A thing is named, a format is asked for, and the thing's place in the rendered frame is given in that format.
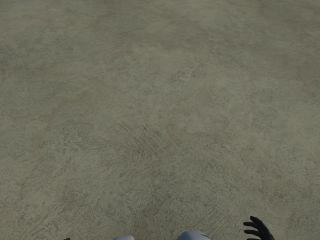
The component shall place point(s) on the right robot thigh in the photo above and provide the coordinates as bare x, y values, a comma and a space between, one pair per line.
193, 235

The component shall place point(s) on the robot right hand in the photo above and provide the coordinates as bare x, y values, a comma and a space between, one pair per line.
263, 232

